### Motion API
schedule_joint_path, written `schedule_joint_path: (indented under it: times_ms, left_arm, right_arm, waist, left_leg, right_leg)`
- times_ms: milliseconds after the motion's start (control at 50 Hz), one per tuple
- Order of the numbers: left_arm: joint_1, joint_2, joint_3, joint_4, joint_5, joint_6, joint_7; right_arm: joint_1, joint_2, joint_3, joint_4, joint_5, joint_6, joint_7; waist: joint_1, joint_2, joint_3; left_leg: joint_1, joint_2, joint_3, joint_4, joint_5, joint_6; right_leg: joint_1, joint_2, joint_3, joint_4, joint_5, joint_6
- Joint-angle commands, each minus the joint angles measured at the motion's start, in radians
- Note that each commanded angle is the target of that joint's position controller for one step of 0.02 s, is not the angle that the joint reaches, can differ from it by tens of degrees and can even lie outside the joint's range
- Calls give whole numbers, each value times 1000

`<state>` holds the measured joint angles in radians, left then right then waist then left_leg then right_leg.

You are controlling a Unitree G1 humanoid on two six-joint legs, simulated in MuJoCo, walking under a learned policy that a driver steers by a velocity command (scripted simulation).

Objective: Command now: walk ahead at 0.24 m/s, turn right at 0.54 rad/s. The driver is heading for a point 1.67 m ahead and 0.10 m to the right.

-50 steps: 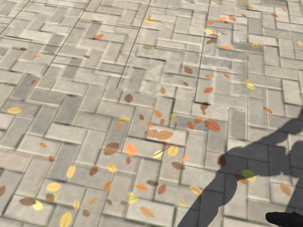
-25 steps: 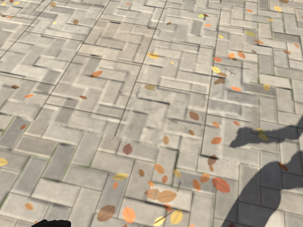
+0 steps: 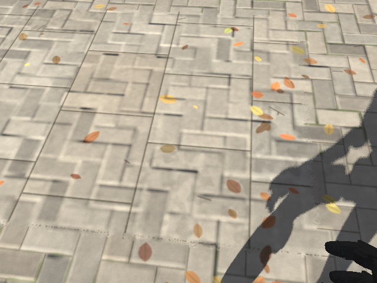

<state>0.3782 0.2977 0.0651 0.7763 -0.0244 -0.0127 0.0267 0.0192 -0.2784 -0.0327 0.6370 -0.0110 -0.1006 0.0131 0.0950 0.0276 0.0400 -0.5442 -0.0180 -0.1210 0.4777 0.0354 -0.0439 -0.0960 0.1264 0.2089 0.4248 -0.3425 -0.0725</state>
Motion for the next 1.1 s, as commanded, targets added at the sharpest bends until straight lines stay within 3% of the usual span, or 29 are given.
schedule_joint_path:
  times_ms: [20,40,60,80,100,120,140,180,220,320,420,460,480,500,520,540,560,600,640,720,760,800,840,860,880,980,1040,1080,1100]
  left_arm:
    - [-77,141,40,-87,1,5,14]
    - [-84,101,27,-113,12,2,10]
    - [78,19,6,-107,31,-1,4]
    - [193,94,4,-100,7,0,-2]
    - [135,167,28,-83,-5,14,2]
    - [29,191,39,-104,-7,32,7]
    - [-12,187,45,-111,-4,52,14]
    - [-15,135,38,-128,0,74,17]
    - [-15,94,30,-137,5,74,17]
    - [-102,90,22,-181,14,73,-3]
    - [-144,107,26,-208,17,77,-27]
    - [-90,111,33,-184,24,72,-30]
    - [-71,153,43,-183,28,69,-24]
    - [-94,249,55,-216,32,70,-5]
    - [-97,242,51,-228,60,54,-12]
    - [-124,209,40,-218,66,36,-18]
    - [-177,180,33,-210,54,23,-19]
    - [-243,133,13,-208,38,14,-16]
    - [-258,94,-3,-199,44,10,-11]
    - [-244,85,-5,-161,44,15,-11]
    - [-240,76,-9,-132,49,15,-15]
    - [-258,100,-2,-110,35,16,-15]
    - [-213,115,8,-91,37,11,-7]
    - [-185,116,13,-99,50,7,-4]
    - [-219,111,14,-102,55,10,5]
    - [-248,60,29,-117,39,40,26]
    - [-191,86,49,-106,40,36,19]
    - [-167,146,64,-96,52,28,19]
    - [-159,125,53,-109,59,15,22]
  right_arm:
    - [82,-134,-52,-40,-4,-22,-6]
    - [173,-174,-61,-31,-21,-25,-14]
    - [208,-217,-63,-38,-36,-11,-23]
    - [253,-198,-68,-19,-7,14,-15]
    - [201,-139,-55,-45,0,30,-17]
    - [150,-101,-42,-53,-1,45,-22]
    - [102,-85,-32,-51,-4,57,-23]
    - [53,-108,-39,-34,-17,67,-25]
    - [50,-115,-46,-16,-21,65,-27]
    - [30,-156,-64,8,-3,79,-34]
    - [47,-191,-74,44,21,93,-22]
    - [62,-173,-66,70,40,100,-21]
    - [115,-128,-53,94,33,100,-16]
    - [153,-58,-26,69,-24,96,-3]
    - [59,-124,-50,51,-12,99,-18]
    - [42,-159,-63,59,12,106,-25]
    - [73,-150,-66,77,19,113,-30]
    - [117,-143,-69,114,6,126,-39]
    - [136,-122,-64,126,14,125,-37]
    - [104,-79,-38,129,14,123,-29]
    - [119,-86,-34,141,20,123,-23]
    - [142,-105,-36,146,19,120,-20]
    - [128,-181,-46,126,4,117,-24]
    - [117,-234,-62,132,18,118,-27]
    - [110,-212,-65,132,32,118,-26]
    - [123,-182,-65,114,19,109,-40]
    - [88,-157,-61,83,27,117,-45]
    - [108,-109,-53,64,31,127,-42]
    - [93,-150,-70,56,22,134,-38]
  waist:
    - [-117,-145,-115]
    - [-152,-86,-228]
    - [-82,164,-352]
    - [-81,279,-476]
    - [-100,135,-384]
    - [-113,69,-271]
    - [-101,44,-193]
    - [-67,101,-101]
    - [-65,124,-106]
    - [-85,99,-150]
    - [-89,98,-124]
    - [-57,73,-127]
    - [-63,-24,-123]
    - [-121,-334,-138]
    - [-39,-283,-131]
    - [-48,-201,-109]
    - [-79,-175,-98]
    - [-107,-164,-101]
    - [-121,-163,-120]
    - [-85,-160,-123]
    - [-77,-164,-119]
    - [-107,-150,-87]
    - [-84,-66,-83]
    - [-37,54,-82]
    - [-63,93,-76]
    - [-87,139,-67]
    - [-66,21,-78]
    - [-71,-241,-99]
    - [-58,-203,-104]
  left_leg:
    - [258,-11,29,-98,69,49]
    - [477,108,-42,-73,248,106]
    - [783,375,-291,26,683,242]
    - [875,524,-530,14,512,365]
    - [767,455,-464,-38,297,333]
    - [655,384,-324,-67,184,283]
    - [535,329,-233,-99,128,262]
    - [334,255,-100,-173,58,251]
    - [311,250,-33,-200,97,274]
    - [328,306,41,-221,54,299]
    - [347,324,73,-178,-33,264]
    - [305,283,113,-80,-89,198]
    - [221,223,180,39,-208,114]
    - [3,81,282,320,-606,-3]
    - [-51,39,157,497,-697,-21]
    - [-41,59,114,583,-637,-14]
    - [-41,67,99,594,-565,-11]
    - [2,71,94,607,-463,-30]
    - [62,68,96,564,-407,-44]
    - [169,82,101,283,-408,-45]
    - [242,79,115,176,-388,-39]
    - [311,60,141,1,-242,-15]
    - [348,114,55,-37,56,29]
    - [328,134,19,7,110,78]
    - [264,143,-26,-24,17,120]
    - [190,179,-187,-74,-106,173]
    - [73,102,-107,45,-203,113]
    - [-32,7,102,390,-520,24]
    - [-79,56,73,615,-664,4]
  right_leg:
    - [-35,-171,184,133,562,-25]
    - [-109,-121,147,316,443,12]
    - [-344,5,43,595,-252,73]
    - [-482,-19,-14,803,-419,99]
    - [-524,-77,-15,889,-322,132]
    - [-552,-100,-64,895,-241,152]
    - [-540,-125,-83,873,-197,167]
    - [-447,-151,-132,787,-139,173]
    - [-408,-155,-164,703,-113,173]
    - [-323,-202,-182,495,6,145]
    - [-226,-177,-226,278,26,91]
    - [-87,-133,-249,76,144,43]
    - [11,-197,-141,-35,287,1]
    - [127,-460,181,-57,604,-113]
    - [-17,-527,241,-98,551,-250]
    - [-54,-464,159,-108,491,-230]
    - [-60,-408,89,-103,446,-179]
    - [-74,-360,14,-94,493,-138]
    - [-74,-332,-29,-88,543,-138]
    - [-35,-333,-29,-70,480,-143]
    - [-50,-344,-21,-72,429,-148]
    - [-83,-328,-34,-48,370,-119]
    - [-91,-271,-69,2,244,-40]
    - [-106,-197,-138,26,179,-2]
    - [-81,-149,-211,73,162,33]
    - [-96,-122,-238,162,116,34]
    - [-7,-210,-181,48,122,-13]
    - [35,-508,65,-129,276,-168]
    - [21,-594,124,-151,391,-240]
